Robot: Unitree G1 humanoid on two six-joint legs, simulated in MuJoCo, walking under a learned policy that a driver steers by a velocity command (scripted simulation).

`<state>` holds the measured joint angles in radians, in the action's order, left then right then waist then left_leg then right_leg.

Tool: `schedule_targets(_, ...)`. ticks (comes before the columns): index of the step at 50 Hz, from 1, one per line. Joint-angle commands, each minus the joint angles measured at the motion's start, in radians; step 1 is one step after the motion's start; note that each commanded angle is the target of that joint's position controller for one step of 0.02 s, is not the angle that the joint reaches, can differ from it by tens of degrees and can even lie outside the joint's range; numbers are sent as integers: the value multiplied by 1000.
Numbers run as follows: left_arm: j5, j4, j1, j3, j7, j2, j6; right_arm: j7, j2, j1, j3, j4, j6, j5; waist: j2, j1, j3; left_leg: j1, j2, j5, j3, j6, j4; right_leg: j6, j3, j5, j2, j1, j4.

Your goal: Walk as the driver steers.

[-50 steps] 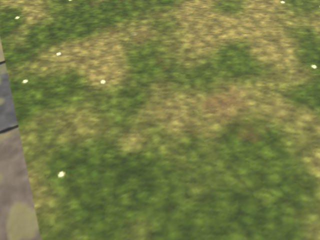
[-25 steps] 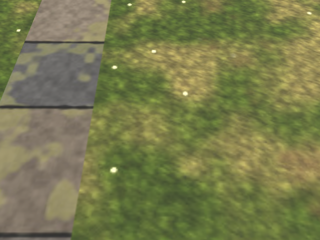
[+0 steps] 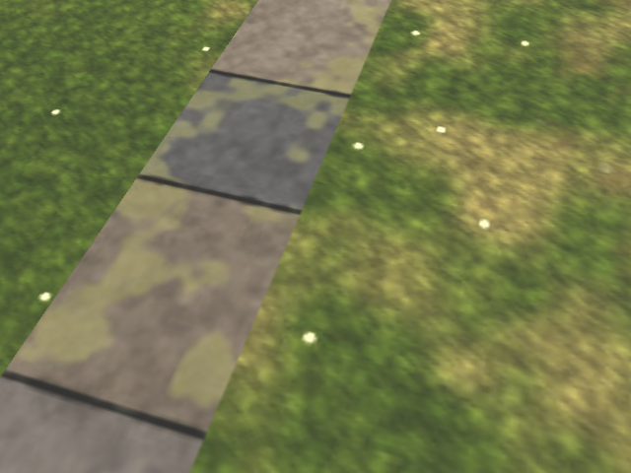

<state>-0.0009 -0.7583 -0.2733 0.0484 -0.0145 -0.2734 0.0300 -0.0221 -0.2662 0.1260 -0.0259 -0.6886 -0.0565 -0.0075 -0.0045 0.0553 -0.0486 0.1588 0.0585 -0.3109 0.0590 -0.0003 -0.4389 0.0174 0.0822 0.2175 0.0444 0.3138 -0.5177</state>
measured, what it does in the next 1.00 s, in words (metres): walks ahead, turning right: right foot, then left foot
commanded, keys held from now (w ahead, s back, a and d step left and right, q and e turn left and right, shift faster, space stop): e+shift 0.02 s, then w+e+shift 0.56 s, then w+q+shift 0.42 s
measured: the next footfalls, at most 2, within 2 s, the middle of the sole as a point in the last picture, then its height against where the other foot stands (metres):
right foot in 0.50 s outside the picture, level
left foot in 1.00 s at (561, 388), level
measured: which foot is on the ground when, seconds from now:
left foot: down 0.00-0.52, up 0.54-0.98, down 1.00-1.00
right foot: down 0.00-0.00, up 0.02-0.48, down 0.50-1.00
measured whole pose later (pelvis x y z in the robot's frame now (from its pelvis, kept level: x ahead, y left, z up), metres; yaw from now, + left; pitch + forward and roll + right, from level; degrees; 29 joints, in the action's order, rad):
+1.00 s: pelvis +0.50 -0.39 -0.03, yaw -25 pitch +0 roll -1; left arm -0.04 -0.90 -0.45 0.03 0.04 -0.27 -0.08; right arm 0.05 -0.28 0.17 0.00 -0.79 0.04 0.00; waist -0.03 -0.01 -0.03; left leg 0.52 0.09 -0.02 -0.16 0.19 -0.59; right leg 0.03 -0.18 0.30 0.14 -0.23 -0.54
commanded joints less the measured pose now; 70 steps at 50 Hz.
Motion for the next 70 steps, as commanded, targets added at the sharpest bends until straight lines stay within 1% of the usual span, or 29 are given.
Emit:
schedule_targets(1, 23, 114, 44, 32, 1, -69, -20, -28, -288, 106, -73, 26, 20, -15, -212, -62, 105, -222, -387, 406, 281, 161, 149, -7, -3, 149, 55, 241, -166)
schedule_targets(2, -10, 97, 66, 48, 9, -143, -7, -21, -235, 126, -71, 30, 23, -25, -215, -113, 122, -186, -473, 321, 300, 251, 166, -5, -52, 356, 1, 273, -404)
schedule_targets(4, -23, 77, 76, 70, -15, -177, 14, -11, -130, 68, -35, 46, 36, -32, -153, -84, 28, -134, -369, -232, 240, 190, 284, 10, -29, 221, -54, 352, -529)
schedule_targets(7, -22, 78, 101, 67, -63, -148, 20, -14, -144, 94, -41, 28, 73, -27, -167, -92, -41, -194, -319, -262, 145, 141, 345, -13, -57, 101, -72, 477, -586)
schedule_targets(14, -29, 144, 235, 50, -97, -106, 12, -3, -169, 213, -61, -40, 130, -31, -114, -125, -75, -253, -383, -167, -19, 128, 367, -25, -67, -13, -131, 589, -522)
schedule_targets(21, -27, 225, 390, 14, -108, -87, 3, 6, -194, 277, -70, -109, 144, -46, -93, -138, -147, -265, -394, 93, -253, 99, 351, 95, -192, 55, -152, 514, -346)
schedule_targets(24, -14, 170, 163, 28, -71, -120, -8, 10, -259, 268, -78, -124, 126, -33, -99, 6, 34, -207, -369, 1046, -369, 82, -57, 174, -319, 203, 35, 77, -304)
schedule_targets(25, -14, 107, -63, 51, -57, -156, -19, 16, -289, 230, -82, -105, 118, -15, -75, 127, 157, -52, -363, 1109, -374, 67, -349, 202, -289, 143, 81, -247, -237)
schedule_targets(26, -22, 35, -229, 95, -36, -266, -18, 28, -232, 229, -63, -71, 123, -21, 76, 177, 263, 269, -288, 663, -354, 25, -708, 226, -96, 272, 24, -599, -139)
schedule_targets(27, -11, 55, -156, 122, -20, -410, -7, 48, -102, 166, -32, 29, 146, -27, 359, 82, 284, 619, -96, -173, -237, -31, -1037, 302, 524, 650, -234, -679, 163)
schedule_targets(28, -14, 89, -158, 117, -22, -392, -8, 49, -171, 45, -36, 82, 162, -42, 165, 114, 304, 711, -100, -92, -15, -20, -1111, 311, 707, 614, -283, -670, 265)
schedule_targets(30, -29, 45, -136, 91, 1, -294, -27, 41, -146, 86, -22, 51, 173, -28, 25, 22, 106, 688, -191, 29, -27, 3, -988, 266, 496, 281, -271, -446, 250)
schedule_targets(34, -21, 51, -15, 34, 2, -148, -95, 58, -118, 213, -10, -36, 104, -42, 23, -97, 37, 474, -257, 88, -34, 8, -816, 210, 231, 100, -161, -114, 317)
schedule_targets(39, -12, -16, -155, 21, -17, -123, -141, 71, -74, -16, 2, 4, 93, 8, 6, -14, -108, 618, -176, 309, -83, 48, -548, 77, -30, -374, -105, -174, 433)
schedule_targets(44, -14, -52, -150, -5, 13, -117, -168, 92, -61, -47, 16, -7, 113, 9, 42, -51, -38, 419, -32, 507, -221, 118, -259, -23, -215, -1010, -126, -308, 451)
schedule_targets(48, -46, -34, -55, 24, 75, -211, -133, 73, -188, 310, -27, -132, 87, 2, 120, -261, 164, 37, 105, 350, -265, 159, -250, -75, -252, -1595, -196, -435, -50)
schedule_targets(49, -55, -8, 49, 36, 83, -243, -115, 64, -232, 546, -53, -197, 82, 3, 115, -392, 201, -148, 52, 310, -174, 223, -191, -75, -247, -1538, -189, -320, -414)
schedule_targets(50, -47, 5, 151, 36, 71, -218, -107, 48, -253, 687, -75, -248, 79, 17, -44, -468, 171, -299, -12, 308, -81, 293, -80, -56, -268, -719, -21, -97, -956)
schedule_targets(51, -63, 80, 167, -25, 45, 2, -131, 39, -229, 570, -64, -260, 71, 10, -279, -266, 83, -433, -92, 447, 154, 345, -276, -56, -138, 286, 105, 405, -1296)
schedule_targets(52, -21, 156, 17, -49, 29, 10, -148, 31, -250, 412, -68, -191, 74, -6, -274, -131, 261, -537, -266, 62, 644, 523, -17, -55, 63, 296, 69, 590, -1330)
schedule_targets(53, -49, 144, 43, -53, 16, -74, -171, 25, -190, 346, -68, -144, 74, -10, -48, -133, 185, -400, -307, -269, 784, 492, 205, -16, 104, 187, 4, 590, -1184)
schedule_targets(54, -59, 135, 76, -47, 7, -115, -176, 24, -150, 297, -60, -142, 79, -15, 114, -80, 66, -198, -284, -300, 724, 436, 261, -3, 84, 107, -41, 529, -1051)
schedule_targets(55, -78, 142, 101, -51, 9, -108, -163, 24, -150, 275, -57, -147, 90, -12, 155, -41, -14, -38, -234, -203, 638, 401, 271, -16, 63, 118, -69, 476, -966)
schedule_targets(58, -87, 179, 160, -73, 5, -82, -99, 25, -173, 254, -54, -141, 138, -4, 127, 2, -110, 309, -104, -63, 429, 364, 322, -74, -9, 78, -141, 304, -653)
schedule_targets(61, -42, 243, 322, -93, -10, -45, -99, 30, -190, 266, -73, -132, 151, 8, 27, -75, -96, 382, -28, 132, 307, 302, 328, -92, -63, -177, -145, 128, -285)
schedule_targets(66, -24, 255, 356, -76, 3, -78, -112, 37, -221, 331, -101, -132, 138, 10, -56, -153, 14, 54, -56, 460, 340, 210, 158, -66, -68, -270, -61, 40, 4)
schedule_targets(68, -23, 204, 172, -38, 22, -157, -126, 35, -266, 302, -111, -122, 139, -2, -42, -52, 155, -21, -46, 687, 327, 164, -114, -41, -67, -109, -16, -172, 38)
schedule_targets(69, -29, 158, -34, -12, 36, -205, -134, 39, -272, 243, -113, -107, 148, -3, -31, 71, 261, 90, -10, 635, 299, 141, -358, -20, -33, -43, -75, -414, -4)
schedule_targets(70, -56, 119, -282, 22, 57, -285, -138, 34, -151, 202, -81, -66, 163, -3, 99, 157, 407, 254, 32, 231, 217, 146, -696, 6, 197, 336, -314, -654, 0)
Over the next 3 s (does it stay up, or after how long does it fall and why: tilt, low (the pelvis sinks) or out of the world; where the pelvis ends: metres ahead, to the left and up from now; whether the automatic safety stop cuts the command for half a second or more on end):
stays up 1.69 -0.41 0.01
